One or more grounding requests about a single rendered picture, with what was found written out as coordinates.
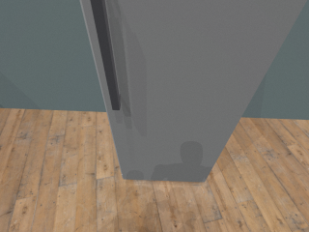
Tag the fridge door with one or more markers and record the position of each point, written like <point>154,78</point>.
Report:
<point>186,71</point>

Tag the handle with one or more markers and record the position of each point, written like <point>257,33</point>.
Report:
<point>106,51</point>

